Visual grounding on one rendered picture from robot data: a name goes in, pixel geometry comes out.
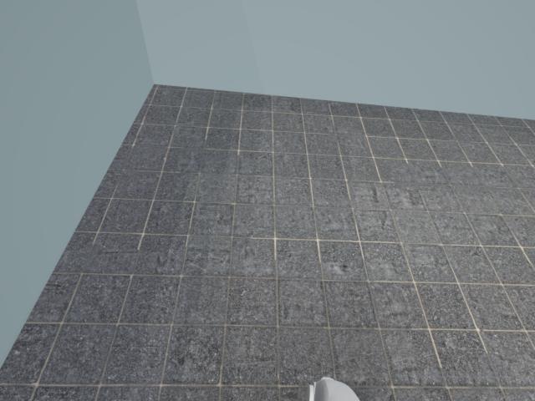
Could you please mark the robot right thigh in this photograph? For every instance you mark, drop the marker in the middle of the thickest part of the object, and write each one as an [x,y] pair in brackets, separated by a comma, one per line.
[330,390]

